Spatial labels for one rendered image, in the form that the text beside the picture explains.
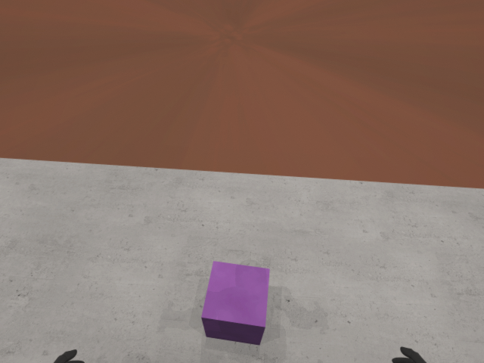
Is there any right robot hand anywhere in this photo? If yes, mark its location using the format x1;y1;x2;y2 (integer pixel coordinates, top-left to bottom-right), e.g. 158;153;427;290
392;347;426;363

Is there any carton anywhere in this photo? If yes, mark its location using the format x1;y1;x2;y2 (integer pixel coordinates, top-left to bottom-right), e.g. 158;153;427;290
201;261;270;345

